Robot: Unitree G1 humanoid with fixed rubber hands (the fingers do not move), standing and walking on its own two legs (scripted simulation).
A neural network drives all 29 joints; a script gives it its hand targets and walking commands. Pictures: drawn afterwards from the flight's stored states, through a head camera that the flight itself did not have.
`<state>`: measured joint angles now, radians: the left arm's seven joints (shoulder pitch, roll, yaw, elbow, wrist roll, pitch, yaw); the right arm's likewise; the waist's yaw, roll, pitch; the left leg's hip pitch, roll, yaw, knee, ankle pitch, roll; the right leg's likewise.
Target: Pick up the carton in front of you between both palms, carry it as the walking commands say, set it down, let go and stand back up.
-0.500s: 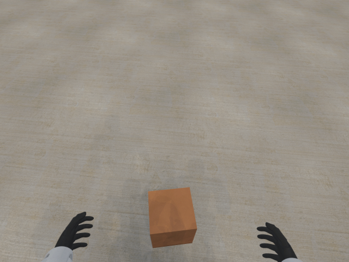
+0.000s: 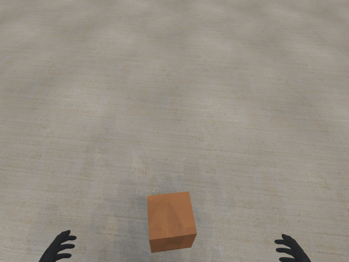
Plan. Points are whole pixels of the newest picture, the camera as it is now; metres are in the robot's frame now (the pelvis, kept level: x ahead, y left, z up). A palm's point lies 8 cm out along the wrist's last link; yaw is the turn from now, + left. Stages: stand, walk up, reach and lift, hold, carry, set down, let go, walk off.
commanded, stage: stand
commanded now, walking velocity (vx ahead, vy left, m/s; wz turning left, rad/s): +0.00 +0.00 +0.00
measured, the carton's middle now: (169, 222) +0.41 +0.00 -0.65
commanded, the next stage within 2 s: none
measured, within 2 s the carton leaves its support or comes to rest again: neither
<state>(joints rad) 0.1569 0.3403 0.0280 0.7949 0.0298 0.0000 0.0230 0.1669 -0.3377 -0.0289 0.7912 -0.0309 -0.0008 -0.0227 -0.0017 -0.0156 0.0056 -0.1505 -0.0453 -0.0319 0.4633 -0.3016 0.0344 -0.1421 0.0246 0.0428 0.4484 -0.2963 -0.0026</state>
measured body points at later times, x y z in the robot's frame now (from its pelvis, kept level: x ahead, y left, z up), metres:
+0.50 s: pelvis -0.02 +0.00 +0.01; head -0.02 +0.01 +0.46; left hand +0.10 +0.30 -0.11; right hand +0.10 -0.31 -0.10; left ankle -0.04 +0.10 -0.74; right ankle -0.04 -0.12 -0.74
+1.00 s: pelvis -0.03 +0.00 +0.01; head -0.03 +0.01 +0.46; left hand +0.07 +0.31 -0.11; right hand +0.08 -0.31 -0.10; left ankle -0.04 +0.10 -0.74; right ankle -0.04 -0.12 -0.74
